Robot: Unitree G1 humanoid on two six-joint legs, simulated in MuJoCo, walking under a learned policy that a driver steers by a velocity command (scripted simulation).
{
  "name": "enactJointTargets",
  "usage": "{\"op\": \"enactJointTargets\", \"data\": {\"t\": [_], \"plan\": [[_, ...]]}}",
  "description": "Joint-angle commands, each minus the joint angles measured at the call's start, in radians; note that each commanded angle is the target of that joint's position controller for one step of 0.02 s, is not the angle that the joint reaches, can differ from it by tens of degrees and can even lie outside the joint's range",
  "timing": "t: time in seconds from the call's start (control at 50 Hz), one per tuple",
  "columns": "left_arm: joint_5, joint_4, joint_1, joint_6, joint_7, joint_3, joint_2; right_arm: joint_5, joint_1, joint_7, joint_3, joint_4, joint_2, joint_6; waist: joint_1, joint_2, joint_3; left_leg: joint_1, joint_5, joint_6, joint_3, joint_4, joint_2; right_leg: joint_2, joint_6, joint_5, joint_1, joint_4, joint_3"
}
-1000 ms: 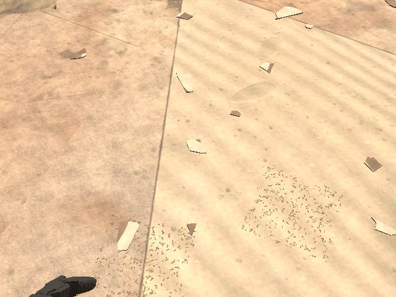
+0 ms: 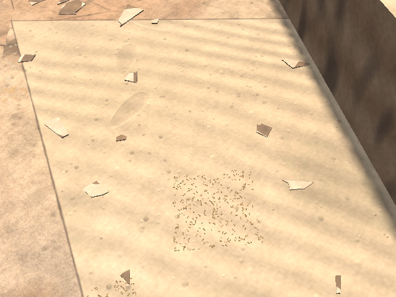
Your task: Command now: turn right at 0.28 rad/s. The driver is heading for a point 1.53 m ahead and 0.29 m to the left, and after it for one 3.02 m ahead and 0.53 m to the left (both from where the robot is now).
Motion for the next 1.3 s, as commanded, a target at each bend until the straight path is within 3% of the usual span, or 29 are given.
{"op": "enactJointTargets", "data": {"t": [0.02, 0.1, 0.18, 0.22, 0.26, 0.28, 0.32, 0.46, 0.5, 0.56, 0.62, 0.68, 0.7, 0.72, 0.74, 0.76, 0.78, 0.84, 0.94, 1.04, 1.08, 1.1, 1.12, 1.14, 1.16, 1.18, 1.2, 1.24, 1.3], "plan": [[0.004, -0.057, -0.046, -0.020, 0.016, 0.024, 0.121, 0.004, 0.025, -0.002, -0.017, -0.052, -0.072, -0.009, -0.013, -0.174, -0.146, -0.020, 0.097, -0.014, -0.039, 0.012, 0.008, -0.230, -0.182, 0.498, 0.141, -0.146, 0.182], [0.006, -0.036, -0.043, -0.018, 0.021, 0.022, 0.125, 0.003, -0.017, 0.005, 0.007, -0.059, -0.030, -0.010, 0.016, -0.182, -0.122, 0.072, 0.114, -0.013, -0.039, -0.256, 0.019, -0.223, -0.179, 0.347, 0.133, -0.153, 0.189], [0.007, -0.007, -0.035, -0.015, 0.009, 0.016, 0.126, 0.010, -0.016, 0.011, 0.007, -0.056, -0.047, -0.015, 0.032, -0.184, -0.083, 0.184, 0.090, 0.002, -0.022, -0.436, 0.003, -0.233, -0.190, 0.228, 0.085, -0.152, 0.246], [-0.005, 0.009, -0.054, -0.016, 0.006, 0.002, 0.098, 0.003, 0.027, 0.016, 0.014, -0.035, -0.025, -0.025, -0.011, -0.154, -0.072, 0.307, 0.260, 0.024, -0.008, -0.660, -0.008, -0.203, -0.149, 0.191, 0.046, -0.123, 0.237], [0.017, 0.031, 0.003, -0.032, 0.003, -0.012, 0.060, -0.019, 0.051, 0.015, 0.011, -0.038, -0.085, -0.035, 0.011, -0.040, -0.111, 0.470, 0.602, 0.066, -0.128, -0.708, 0.103, -0.121, -0.048, 0.072, -0.018, -0.063, 0.185], [0.019, 0.036, 0.058, -0.039, -0.003, -0.007, 0.056, -0.008, 0.015, 0.016, 0.000, -0.022, -0.129, -0.035, 0.083, 0.099, -0.109, 0.412, 0.531, 0.116, -0.124, -0.653, 0.113, -0.046, -0.010, -0.011, 0.000, -0.078, 0.104], [0.016, 0.043, -0.030, -0.032, 0.000, 0.000, 0.094, -0.009, -0.012, 0.030, 0.019, -0.032, -0.040, -0.043, 0.019, 0.059, -0.078, 0.315, 0.316, 0.108, -0.097, -0.681, 0.064, -0.034, 0.019, 0.003, 0.059, -0.048, 0.083], [0.008, 0.081, -0.013, -0.013, 0.012, -0.001, 0.059, -0.008, 0.012, 0.020, 0.033, -0.009, -0.030, -0.058, 0.007, -0.009, -0.055, 0.315, 0.318, 0.081, -0.066, -0.656, 0.033, -0.048, 0.005, 0.088, 0.048, -0.043, 0.098], [0.001, 0.104, 0.014, -0.011, 0.017, 0.004, 0.062, -0.001, 0.034, 0.015, 0.030, 0.003, -0.041, -0.051, 0.004, -0.018, -0.058, 0.306, 0.075, 0.102, -0.057, -0.659, 0.013, -0.015, -0.003, -0.147, 0.026, -0.024, 0.068], [-0.015, 0.100, 0.025, -0.033, 0.018, 0.008, 0.059, 0.016, 0.067, 0.009, 0.027, 0.001, -0.057, -0.058, -0.006, 0.009, 0.058, 0.242, -0.283, 0.181, -0.170, -0.726, 0.068, -0.005, -0.028, -0.400, -0.124, 0.038, 0.051], [-0.026, 0.091, 0.016, -0.083, 0.003, 0.005, 0.025, 0.025, 0.115, 0.013, 0.013, 0.018, -0.102, -0.078, 0.000, 0.121, 0.074, 0.293, -0.345, 0.285, -0.423, -0.859, 0.240, -0.001, -0.021, -0.212, -0.177, 0.191, -0.036], [-0.031, 0.139, 0.130, -0.105, -0.010, 0.015, 0.041, 0.031, 0.012, 0.025, 0.021, -0.014, -0.078, -0.074, 0.078, 0.104, 0.054, 0.141, -0.148, 0.232, -0.298, -0.802, 0.169, -0.017, -0.063, -0.140, 0.103, 0.007, -0.018], [-0.028, 0.175, 0.220, -0.110, -0.010, 0.031, 0.090, 0.030, -0.055, 0.027, 0.037, -0.048, -0.027, -0.079, 0.114, 0.004, 0.047, 0.064, -0.014, 0.167, -0.154, -0.646, 0.069, -0.078, -0.090, -0.181, 0.194, -0.074, 0.114], [-0.030, 0.206, 0.319, -0.112, -0.011, 0.056, 0.176, 0.027, -0.083, 0.027, 0.047, -0.083, 0.019, -0.099, 0.122, -0.227, 0.024, -0.095, 0.090, 0.090, 0.029, -0.341, -0.066, -0.218, -0.167, -0.208, 0.349, -0.194, 0.396], [-0.017, 0.197, 0.363, -0.118, -0.018, 0.060, 0.198, 0.032, -0.097, 0.022, 0.037, -0.102, -0.026, -0.119, 0.153, -0.302, 0.019, -0.281, -0.077, 0.076, -0.021, -0.115, -0.084, -0.370, -0.267, -0.066, 0.455, -0.273, 0.651], [-0.006, 0.191, 0.346, -0.125, -0.016, 0.044, 0.153, 0.045, -0.065, 0.027, 0.025, -0.091, -0.054, -0.129, 0.117, -0.198, 0.022, -0.372, -0.110, 0.094, -0.073, 0.028, -0.042, -0.388, -0.277, 0.023, 0.501, -0.240, 0.625], [-0.006, 0.181, 0.328, -0.128, -0.015, 0.036, 0.127, 0.049, -0.043, 0.035, 0.030, -0.081, -0.038, -0.133, 0.096, -0.142, 0.007, -0.421, -0.040, 0.116, -0.082, 0.080, -0.010, -0.370, -0.255, 0.054, 0.529, -0.228, 0.549], [-0.009, 0.181, 0.292, -0.106, -0.011, 0.008, 0.063, 0.031, -0.086, 0.065, 0.034, -0.089, -0.007, -0.131, 0.073, -0.118, 0.023, -0.403, 0.140, 0.125, -0.042, -0.007, 0.058, -0.293, -0.173, 0.227, 0.462, -0.279, 0.324], [-0.013, 0.174, 0.283, -0.089, 0.018, 0.011, 0.118, 0.025, -0.221, 0.097, 0.067, -0.140, 0.064, -0.127, 0.092, -0.123, 0.055, -0.128, 0.408, 0.069, 0.055, -0.403, 0.002, -0.193, -0.139, 0.259, 0.220, -0.365, 0.110], [-0.030, 0.198, 0.303, -0.096, 0.016, 0.026, 0.153, 0.035, -0.239, 0.093, 0.042, -0.163, -0.020, -0.124, 0.056, -0.153, 0.071, -0.010, 0.458, 0.119, 0.024, -0.555, -0.023, -0.270, -0.107, 0.374, 0.290, -0.339, 0.099], [-0.023, 0.198, 0.289, -0.086, 0.015, 0.034, 0.172, 0.028, -0.127, 0.084, 0.019, -0.138, -0.064, -0.120, -0.018, -0.168, -0.025, 0.153, 0.410, 0.162, 0.057, -0.560, -0.068, -0.255, -0.077, 0.712, 0.335, -0.164, 0.059], [-0.016, 0.195, 0.286, -0.078, 0.017, 0.030, 0.163, 0.029, 0.025, 0.074, -0.002, -0.092, -0.094, -0.114, -0.093, -0.157, -0.119, 0.353, 0.402, 0.189, 0.078, -0.562, -0.091, -0.216, -0.053, 0.808, 0.287, 0.020, 0.025], [0.001, 0.173, 0.285, -0.076, 0.021, 0.017, 0.133, 0.022, 0.202, 0.061, -0.017, -0.054, -0.139, -0.106, -0.162, -0.092, -0.243, 0.655, 0.370, 0.238, -0.076, -0.519, 0.047, -0.178, -0.023, 0.581, 0.075, 0.302, 0.013], [-0.005, 0.150, 0.421, -0.092, 0.014, -0.025, -0.025, 0.000, 0.263, 0.066, -0.029, -0.032, -0.233, -0.107, -0.075, 0.226, -0.406, 0.938, 0.063, 0.398, -0.611, -0.670, 0.316, 0.021, 0.040, -0.158, -0.267, 0.705, 0.016], [-0.028, 0.167, 0.381, -0.116, 0.006, -0.008, 0.063, 0.011, 0.252, 0.069, -0.007, -0.031, -0.143, -0.109, -0.102, 0.203, -0.406, 0.901, -0.111, 0.396, -0.824, -0.838, 0.329, 0.012, 0.030, -0.307, -0.378, 0.843, 0.145], [-0.056, 0.131, 0.265, -0.125, 0.001, 0.012, 0.128, 0.017, 0.169, 0.067, 0.007, -0.032, -0.102, -0.111, -0.088, 0.133, -0.214, 0.758, -0.093, 0.348, -0.669, -0.851, 0.304, -0.044, 0.020, -0.237, -0.467, 0.874, 0.114], [-0.052, 0.113, 0.195, -0.131, 0.004, 0.010, 0.129, 0.014, 0.104, 0.067, 0.013, -0.038, -0.082, -0.113, -0.060, 0.031, -0.129, 0.603, 0.031, 0.323, -0.528, -0.860, 0.266, -0.096, 0.011, -0.142, -0.436, 0.829, 0.086], [-0.025, 0.116, 0.186, -0.121, 0.011, 0.016, 0.108, -0.011, 0.027, 0.074, 0.023, -0.040, -0.041, -0.124, 0.013, 0.016, -0.076, 0.395, 0.227, 0.301, -0.355, -0.902, 0.186, -0.162, 0.009, -0.038, -0.327, 0.731, 0.087], [-0.018, 0.125, 0.211, -0.087, 0.015, 0.010, 0.068, 0.002, 0.023, 0.077, 0.022, -0.014, -0.036, -0.144, 0.048, 0.031, -0.058, 0.291, 0.290, 0.327, -0.255, -0.972, 0.163, -0.181, 0.029, -0.002, -0.280, 0.651, 0.073]]}}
